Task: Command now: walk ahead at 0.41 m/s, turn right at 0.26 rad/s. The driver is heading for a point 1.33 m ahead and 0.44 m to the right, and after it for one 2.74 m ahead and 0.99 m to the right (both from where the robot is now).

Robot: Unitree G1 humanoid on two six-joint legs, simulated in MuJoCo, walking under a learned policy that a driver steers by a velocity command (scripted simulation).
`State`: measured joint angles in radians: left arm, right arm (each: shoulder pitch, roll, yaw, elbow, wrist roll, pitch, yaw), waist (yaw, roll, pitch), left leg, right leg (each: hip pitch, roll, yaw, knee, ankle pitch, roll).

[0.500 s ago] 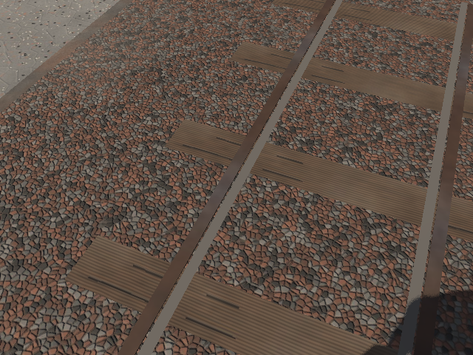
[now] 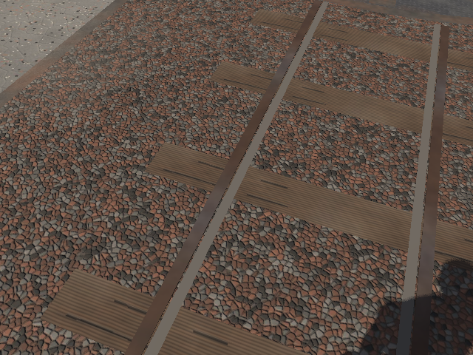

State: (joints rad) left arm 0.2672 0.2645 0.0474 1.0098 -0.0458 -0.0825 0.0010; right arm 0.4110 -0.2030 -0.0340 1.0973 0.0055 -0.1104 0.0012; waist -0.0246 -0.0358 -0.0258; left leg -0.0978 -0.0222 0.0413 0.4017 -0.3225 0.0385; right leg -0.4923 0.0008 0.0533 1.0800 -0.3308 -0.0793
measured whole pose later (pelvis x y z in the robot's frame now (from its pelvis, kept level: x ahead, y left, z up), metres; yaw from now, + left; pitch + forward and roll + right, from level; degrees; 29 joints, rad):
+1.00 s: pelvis +0.55 -0.11 +0.00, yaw -31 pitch +2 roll +1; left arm 0.26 0.30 0.06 0.74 -0.02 -0.04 0.00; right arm 0.27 -0.25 -0.06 0.79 -0.01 -0.11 0.01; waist -0.02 -0.05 0.01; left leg -0.23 -0.03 0.03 0.38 -0.18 0.03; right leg -0.57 -0.04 0.07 1.11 -0.33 -0.02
